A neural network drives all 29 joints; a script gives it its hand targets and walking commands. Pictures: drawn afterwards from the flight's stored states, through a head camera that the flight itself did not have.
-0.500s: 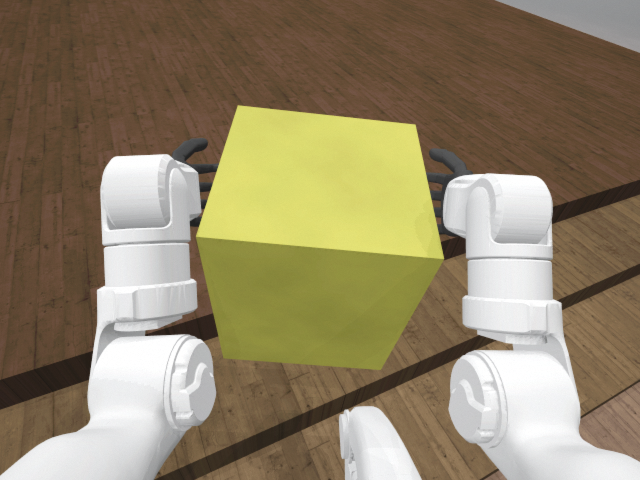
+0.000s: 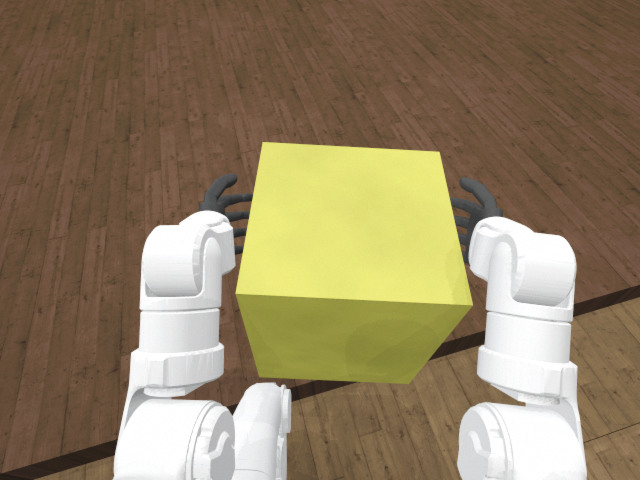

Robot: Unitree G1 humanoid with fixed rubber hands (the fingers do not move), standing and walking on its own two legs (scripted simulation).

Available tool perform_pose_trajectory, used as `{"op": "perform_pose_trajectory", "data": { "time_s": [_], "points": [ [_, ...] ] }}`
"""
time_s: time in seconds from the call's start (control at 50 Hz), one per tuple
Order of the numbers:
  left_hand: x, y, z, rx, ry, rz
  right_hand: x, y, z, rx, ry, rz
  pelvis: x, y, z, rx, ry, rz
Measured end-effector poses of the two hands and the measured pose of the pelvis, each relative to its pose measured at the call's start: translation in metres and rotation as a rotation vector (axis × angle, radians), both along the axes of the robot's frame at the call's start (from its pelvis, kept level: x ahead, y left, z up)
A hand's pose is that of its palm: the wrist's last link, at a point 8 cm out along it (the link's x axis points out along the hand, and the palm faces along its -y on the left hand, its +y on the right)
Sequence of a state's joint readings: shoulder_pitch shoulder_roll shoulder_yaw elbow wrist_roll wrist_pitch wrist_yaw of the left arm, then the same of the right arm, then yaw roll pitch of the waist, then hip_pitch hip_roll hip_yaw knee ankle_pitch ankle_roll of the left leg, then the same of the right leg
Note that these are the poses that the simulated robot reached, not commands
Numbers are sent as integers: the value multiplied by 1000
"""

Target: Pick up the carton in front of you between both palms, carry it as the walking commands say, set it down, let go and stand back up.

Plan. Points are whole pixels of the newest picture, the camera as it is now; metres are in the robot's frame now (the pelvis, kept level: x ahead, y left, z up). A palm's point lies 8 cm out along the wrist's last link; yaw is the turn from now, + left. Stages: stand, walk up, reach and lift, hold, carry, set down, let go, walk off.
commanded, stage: carry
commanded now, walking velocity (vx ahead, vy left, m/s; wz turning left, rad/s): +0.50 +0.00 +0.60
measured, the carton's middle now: (342, 273) +0.37 -0.01 +0.05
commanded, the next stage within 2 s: none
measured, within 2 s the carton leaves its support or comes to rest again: neither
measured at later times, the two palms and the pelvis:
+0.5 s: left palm out of the picture +0.68 +0.26 +0.30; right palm out of the picture +0.73 -0.03 +0.32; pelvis +0.33 +0.04 +0.12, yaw +13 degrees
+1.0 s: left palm out of the picture +0.92 +0.33 +0.42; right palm out of the picture +1.02 +0.04 +0.41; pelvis +0.62 +0.06 +0.23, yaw +17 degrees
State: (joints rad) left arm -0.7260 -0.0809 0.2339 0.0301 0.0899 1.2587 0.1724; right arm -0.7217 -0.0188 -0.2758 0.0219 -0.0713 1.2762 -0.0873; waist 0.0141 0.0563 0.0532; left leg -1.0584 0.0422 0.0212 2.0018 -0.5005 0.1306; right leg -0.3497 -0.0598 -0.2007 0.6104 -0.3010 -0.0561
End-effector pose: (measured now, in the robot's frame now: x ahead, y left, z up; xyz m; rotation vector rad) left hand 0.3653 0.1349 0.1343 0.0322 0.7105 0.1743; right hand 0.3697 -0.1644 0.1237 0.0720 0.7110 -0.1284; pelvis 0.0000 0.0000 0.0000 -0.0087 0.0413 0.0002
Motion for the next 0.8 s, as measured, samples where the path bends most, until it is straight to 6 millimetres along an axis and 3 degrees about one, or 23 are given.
{"op": "perform_pose_trajectory", "data": {
  "time_s": [0.08, 0.14, 0.26, 0.32, 0.38, 0.52, 0.66, 0.72, 0.8],
  "points": [
    [45, 23, 42, 26, -67, 38, 60, 23, 40, 0, -68, 54, 60, 9, 16, 36, -16, 34],
    [90, 41, 69, 30, -99, 56, 112, 42, 69, -24, -102, 91, 108, 17, 20, 57, -1, 57],
    [180, 77, 89, 21, -13, 55, 205, 78, 96, -77, -18, 122, 191, 46, 44, 52, 27, 130],
    [214, 92, 97, -35, 10, 77, 235, 93, 108, -128, 10, 138, 221, 48, 63, 61, 18, 174],
    [242, 105, 118, -67, 19, 113, 268, 106, 131, -135, 22, 157, 253, 49, 90, 41, 12, 197],
    [325, 133, 172, -89, -47, 174, 373, 137, 198, -134, -40, 194, 346, 43, 127, -16, 33, 238],
    [409, 160, 187, -27, -7, 268, 493, 174, 206, -92, -5, 319, 466, 37, 142, -43, 11, 256],
    [431, 171, 190, 1, 15, 320, 533, 193, 205, -66, 15, 375, 497, 34, 156, -44, -1, 262],
    [459, 181, 207, -14, 34, 347, 568, 204, 221, -55, 38, 388, 528, 33, 186, -40, -3, 277]
  ]
}}
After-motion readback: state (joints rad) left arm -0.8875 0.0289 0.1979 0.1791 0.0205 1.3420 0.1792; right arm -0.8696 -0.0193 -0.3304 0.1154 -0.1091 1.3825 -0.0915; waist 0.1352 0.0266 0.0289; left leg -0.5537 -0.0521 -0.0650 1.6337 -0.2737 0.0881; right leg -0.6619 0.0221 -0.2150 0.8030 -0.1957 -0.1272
